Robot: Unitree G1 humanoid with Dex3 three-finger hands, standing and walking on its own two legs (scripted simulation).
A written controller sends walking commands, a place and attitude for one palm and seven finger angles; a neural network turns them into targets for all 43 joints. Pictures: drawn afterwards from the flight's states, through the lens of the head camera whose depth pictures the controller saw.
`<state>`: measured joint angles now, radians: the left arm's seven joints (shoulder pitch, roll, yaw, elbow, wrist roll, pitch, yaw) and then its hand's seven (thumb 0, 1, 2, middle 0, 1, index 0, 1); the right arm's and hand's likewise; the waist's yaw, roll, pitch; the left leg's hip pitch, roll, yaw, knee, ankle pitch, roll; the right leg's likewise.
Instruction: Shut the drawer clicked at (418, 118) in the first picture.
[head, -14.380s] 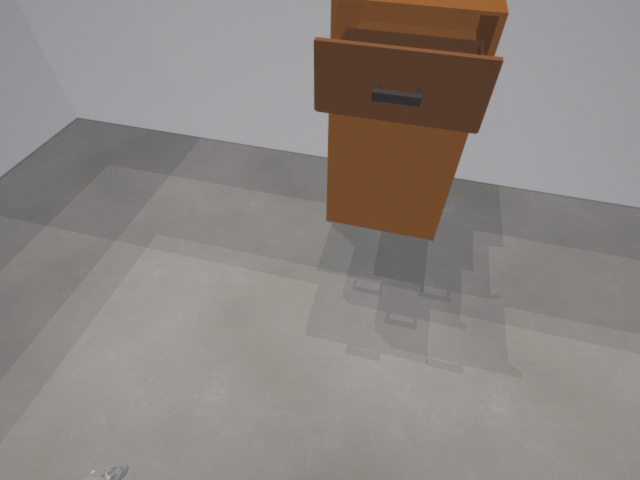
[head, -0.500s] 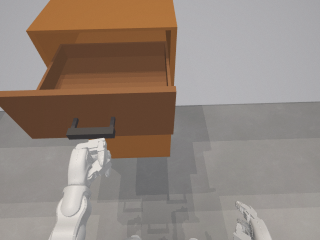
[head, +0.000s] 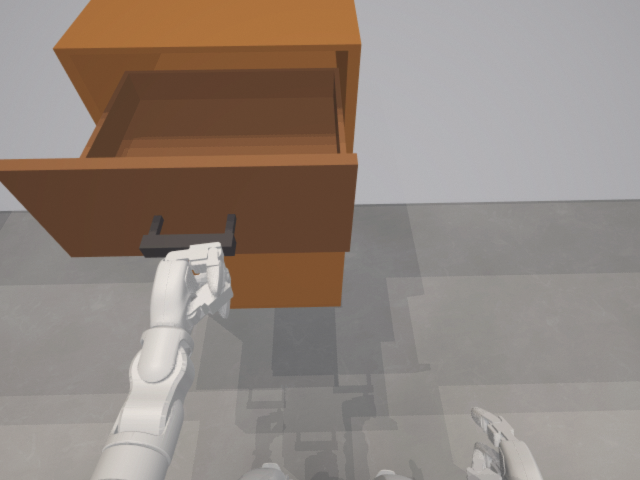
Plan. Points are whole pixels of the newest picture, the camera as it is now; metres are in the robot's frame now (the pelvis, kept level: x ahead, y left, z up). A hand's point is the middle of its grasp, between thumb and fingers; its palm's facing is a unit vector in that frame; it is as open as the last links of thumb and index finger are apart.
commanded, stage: push the drawer shut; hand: left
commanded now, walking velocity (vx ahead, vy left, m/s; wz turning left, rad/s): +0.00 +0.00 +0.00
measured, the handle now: (191, 233) +0.41 +0.19 +0.07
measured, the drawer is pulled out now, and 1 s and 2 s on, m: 0.26 0.13 0.02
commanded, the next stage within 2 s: none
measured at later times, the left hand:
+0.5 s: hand (230, 252) +0.38 +0.13 +0.06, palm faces +0.05 -1.00 -0.04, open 3.2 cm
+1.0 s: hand (242, 205) +0.46 +0.13 +0.06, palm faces +0.07 -1.00 -0.04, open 3.3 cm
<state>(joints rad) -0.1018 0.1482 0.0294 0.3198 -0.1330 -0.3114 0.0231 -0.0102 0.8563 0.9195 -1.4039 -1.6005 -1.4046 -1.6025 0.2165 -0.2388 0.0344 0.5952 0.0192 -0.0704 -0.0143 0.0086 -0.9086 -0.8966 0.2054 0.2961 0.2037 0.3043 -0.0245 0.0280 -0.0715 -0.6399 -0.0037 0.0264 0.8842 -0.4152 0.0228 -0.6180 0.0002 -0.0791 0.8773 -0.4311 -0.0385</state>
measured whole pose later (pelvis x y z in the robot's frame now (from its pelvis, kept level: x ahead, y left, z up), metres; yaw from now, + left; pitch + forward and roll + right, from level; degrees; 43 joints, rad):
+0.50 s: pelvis -0.01 +0.00 +0.00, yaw -1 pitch +11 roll +0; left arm -0.36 0.18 0.13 0.63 -0.13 -0.39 0.02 0.01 0.84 0.90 -1.40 -1.60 -1.40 -1.60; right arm 0.28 -0.25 0.02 0.65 0.02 -0.04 0.00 0.01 -0.91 -0.90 0.20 0.30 0.20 0.30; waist -0.06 0.02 -0.08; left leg -0.68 0.01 0.04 0.88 -0.40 0.03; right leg -0.66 0.01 -0.07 0.87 -0.41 -0.04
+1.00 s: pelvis -0.01 +0.01 -0.01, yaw -2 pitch +16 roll -1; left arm -0.72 0.27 0.26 1.02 -0.07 -0.44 0.03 0.03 0.90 0.92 -1.40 -1.60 -1.40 -1.60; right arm 0.35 -0.26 0.01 0.66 -0.01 0.01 0.02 0.01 -0.91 -0.90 0.21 0.30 0.20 0.30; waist -0.12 0.03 -0.10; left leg -0.80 0.01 0.05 0.94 -0.41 0.03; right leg -0.79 0.02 -0.06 0.92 -0.41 -0.03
